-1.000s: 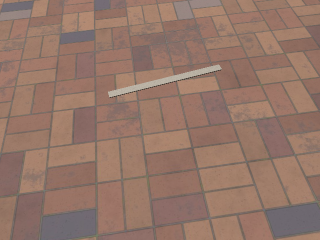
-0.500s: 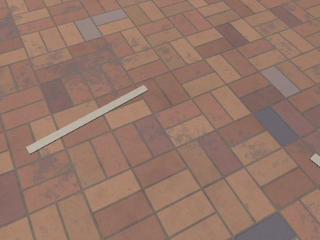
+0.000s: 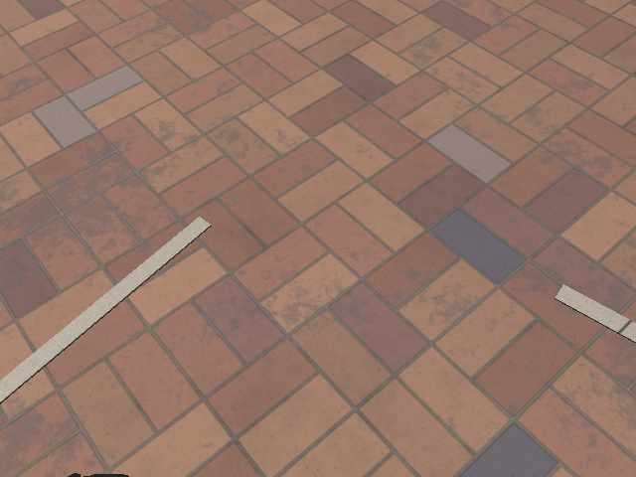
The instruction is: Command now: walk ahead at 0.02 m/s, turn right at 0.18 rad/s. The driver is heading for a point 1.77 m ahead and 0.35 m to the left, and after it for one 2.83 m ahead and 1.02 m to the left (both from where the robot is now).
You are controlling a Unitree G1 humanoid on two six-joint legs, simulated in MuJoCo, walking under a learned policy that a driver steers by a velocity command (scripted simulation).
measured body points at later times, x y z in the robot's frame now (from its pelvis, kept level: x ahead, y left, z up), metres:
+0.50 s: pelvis +0.03 +0.04 +0.00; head +0.04 +0.04 +0.45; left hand +0.15 +0.30 -0.12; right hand +0.14 -0.22 -0.13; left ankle +0.01 +0.15 -0.74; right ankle +0.05 -0.09 -0.74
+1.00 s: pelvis +0.04 +0.05 +0.00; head +0.05 +0.05 +0.45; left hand +0.12 +0.31 -0.14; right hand +0.09 -0.21 -0.14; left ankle +0.01 +0.15 -0.74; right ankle +0.05 -0.09 -0.74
